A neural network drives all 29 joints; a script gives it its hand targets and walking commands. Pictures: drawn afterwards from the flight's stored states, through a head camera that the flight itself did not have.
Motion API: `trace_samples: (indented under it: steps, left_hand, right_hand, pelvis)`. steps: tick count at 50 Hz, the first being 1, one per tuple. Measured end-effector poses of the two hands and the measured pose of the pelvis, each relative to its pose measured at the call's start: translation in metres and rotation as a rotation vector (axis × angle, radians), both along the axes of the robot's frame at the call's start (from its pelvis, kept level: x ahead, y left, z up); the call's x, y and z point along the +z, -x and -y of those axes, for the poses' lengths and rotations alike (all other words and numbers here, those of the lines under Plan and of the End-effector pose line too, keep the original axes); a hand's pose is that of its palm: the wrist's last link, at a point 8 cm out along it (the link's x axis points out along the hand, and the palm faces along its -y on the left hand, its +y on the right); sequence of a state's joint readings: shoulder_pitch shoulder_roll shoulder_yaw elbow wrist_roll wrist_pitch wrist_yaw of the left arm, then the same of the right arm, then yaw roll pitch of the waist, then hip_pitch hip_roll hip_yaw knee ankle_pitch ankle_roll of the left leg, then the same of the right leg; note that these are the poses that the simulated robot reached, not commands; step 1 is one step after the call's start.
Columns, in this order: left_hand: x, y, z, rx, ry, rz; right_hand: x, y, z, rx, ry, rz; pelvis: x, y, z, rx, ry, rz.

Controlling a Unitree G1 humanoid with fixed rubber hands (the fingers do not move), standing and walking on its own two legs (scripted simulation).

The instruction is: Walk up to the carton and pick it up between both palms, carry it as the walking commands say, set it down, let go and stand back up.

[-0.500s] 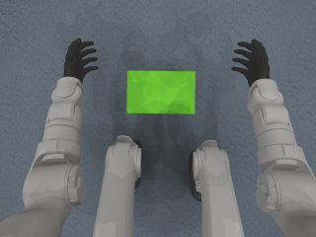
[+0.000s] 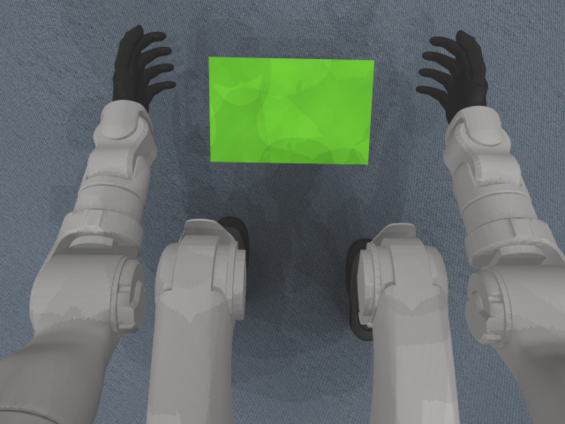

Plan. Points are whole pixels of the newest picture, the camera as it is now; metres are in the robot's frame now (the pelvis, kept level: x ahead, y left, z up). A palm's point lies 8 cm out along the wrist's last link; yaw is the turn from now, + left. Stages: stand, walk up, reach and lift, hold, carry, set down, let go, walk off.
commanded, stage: reach and lift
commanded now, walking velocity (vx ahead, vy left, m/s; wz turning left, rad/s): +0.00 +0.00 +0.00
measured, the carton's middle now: (289, 117) +0.46 +0.03 -0.32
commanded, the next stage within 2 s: none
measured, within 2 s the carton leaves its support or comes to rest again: leaves its support in 1.88 s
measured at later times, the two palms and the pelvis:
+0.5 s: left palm (143, 96) +0.47 +0.24 -0.23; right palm (438, 107) +0.48 -0.18 -0.24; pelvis +0.00 -0.01 -0.03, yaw +0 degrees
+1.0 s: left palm (158, 88) +0.48 +0.21 -0.22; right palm (428, 102) +0.48 -0.16 -0.23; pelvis -0.01 +0.00 -0.02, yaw +0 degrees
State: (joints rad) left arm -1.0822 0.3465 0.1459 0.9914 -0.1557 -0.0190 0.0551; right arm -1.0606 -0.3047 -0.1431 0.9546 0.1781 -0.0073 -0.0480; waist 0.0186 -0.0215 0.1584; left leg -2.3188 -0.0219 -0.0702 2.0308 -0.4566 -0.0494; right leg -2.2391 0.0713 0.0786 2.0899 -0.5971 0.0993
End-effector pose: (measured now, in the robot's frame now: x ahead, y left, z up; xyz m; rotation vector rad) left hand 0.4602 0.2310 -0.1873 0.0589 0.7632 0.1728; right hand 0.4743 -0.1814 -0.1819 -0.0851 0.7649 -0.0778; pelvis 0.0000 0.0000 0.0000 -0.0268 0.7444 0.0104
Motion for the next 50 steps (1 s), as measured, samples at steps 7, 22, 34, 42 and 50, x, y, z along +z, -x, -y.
trace_samples:
  steps: [7, 22, 34, 42, 50]
  left_hand:
    - [-0.032, 0.006, -0.01, -0.009, -0.042, -0.051]
    - [-0.042, -0.01, -0.005, 0.008, -0.034, -0.066]
    - [-0.044, -0.004, -0.004, -0.012, -0.043, -0.08]
    - [-0.04, -0.011, 0.005, -0.027, -0.034, -0.068]
    - [-0.038, -0.018, 0.018, -0.042, -0.021, -0.06]
  right_hand:
    - [-0.038, 0.004, -0.005, 0.007, -0.016, -0.038]
    - [-0.058, -0.001, -0.005, 0.036, -0.003, -0.067]
    - [-0.058, 0.001, -0.007, 0.043, 0.008, -0.073]
    - [-0.054, -0.003, -0.015, 0.052, 0.005, -0.063]
    - [-0.051, -0.007, -0.024, 0.065, -0.002, -0.055]
  pelvis:
    - [-0.018, 0.002, 0.002, -0.01, -0.007, 0.037]
    - [-0.03, -0.002, 0.006, -0.013, -0.017, 0.077]
    - [-0.028, 0.001, 0.005, -0.013, -0.015, 0.074]
    - [-0.025, 0.004, 0.004, -0.012, -0.013, 0.073]
    - [-0.023, 0.005, 0.004, -0.012, -0.011, 0.065]
